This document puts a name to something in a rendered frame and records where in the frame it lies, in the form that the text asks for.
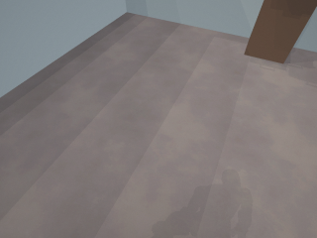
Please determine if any cabinet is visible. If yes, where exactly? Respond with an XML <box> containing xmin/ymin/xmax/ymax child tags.
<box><xmin>244</xmin><ymin>0</ymin><xmax>317</xmax><ymax>63</ymax></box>

